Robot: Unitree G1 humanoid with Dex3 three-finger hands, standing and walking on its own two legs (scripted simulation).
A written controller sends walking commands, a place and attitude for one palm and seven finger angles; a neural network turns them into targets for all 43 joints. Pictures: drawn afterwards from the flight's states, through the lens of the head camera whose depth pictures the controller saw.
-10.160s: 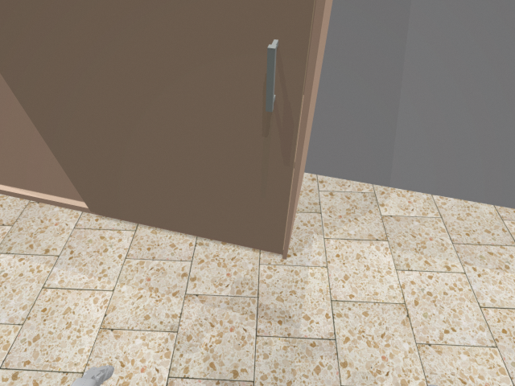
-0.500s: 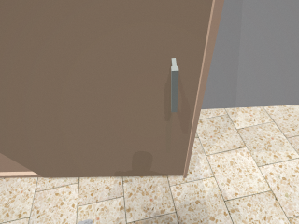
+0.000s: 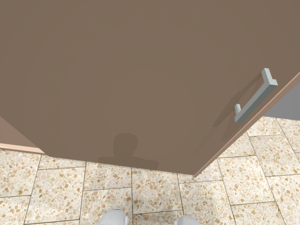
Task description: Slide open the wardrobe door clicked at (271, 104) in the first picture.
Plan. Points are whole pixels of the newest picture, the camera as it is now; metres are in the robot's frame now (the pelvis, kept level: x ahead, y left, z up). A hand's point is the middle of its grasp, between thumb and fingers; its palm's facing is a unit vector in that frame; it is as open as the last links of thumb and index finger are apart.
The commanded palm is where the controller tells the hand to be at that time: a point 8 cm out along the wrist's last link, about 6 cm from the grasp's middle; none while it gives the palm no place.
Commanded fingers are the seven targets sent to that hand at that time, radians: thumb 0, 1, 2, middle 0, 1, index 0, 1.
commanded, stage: come to a stop and stand still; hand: right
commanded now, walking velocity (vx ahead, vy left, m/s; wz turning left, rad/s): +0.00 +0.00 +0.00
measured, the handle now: (251, 98) +0.42 -0.20 +0.12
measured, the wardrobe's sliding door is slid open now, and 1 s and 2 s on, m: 0.00 0.00 0.00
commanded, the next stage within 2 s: look again from close up in 1.92 s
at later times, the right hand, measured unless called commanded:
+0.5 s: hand out of the picture -0.05 -0.19 -0.16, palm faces +0.11 +0.97 -0.20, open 7.3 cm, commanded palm none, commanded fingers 0.00 -0.90 -0.90 0.20 0.30 0.20 0.30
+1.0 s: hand out of the picture -0.09 -0.11 -0.16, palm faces +0.07 +0.99 -0.14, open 7.3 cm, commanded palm none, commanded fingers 0.00 -0.90 -0.90 0.20 0.30 0.20 0.30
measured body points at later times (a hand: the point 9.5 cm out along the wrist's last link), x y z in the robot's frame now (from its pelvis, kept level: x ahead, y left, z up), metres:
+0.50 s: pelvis -0.05 +0.00 +0.02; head -0.05 -0.01 +0.47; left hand +0.00 +0.23 -0.13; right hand -0.06 -0.24 -0.14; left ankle -0.04 +0.13 -0.70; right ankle -0.09 -0.08 -0.72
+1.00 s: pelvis -0.06 +0.03 +0.02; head -0.06 +0.03 +0.47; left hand -0.10 +0.23 -0.14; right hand -0.09 -0.17 -0.14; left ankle -0.07 +0.12 -0.72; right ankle -0.09 -0.08 -0.72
